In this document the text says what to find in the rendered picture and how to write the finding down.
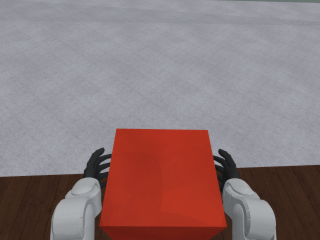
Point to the robot left hand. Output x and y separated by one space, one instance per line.
93 167

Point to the left robot forearm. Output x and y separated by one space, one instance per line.
74 216

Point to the robot right hand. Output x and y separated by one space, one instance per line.
229 169

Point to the right robot forearm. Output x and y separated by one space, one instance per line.
252 217

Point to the carton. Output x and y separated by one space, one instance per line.
162 185

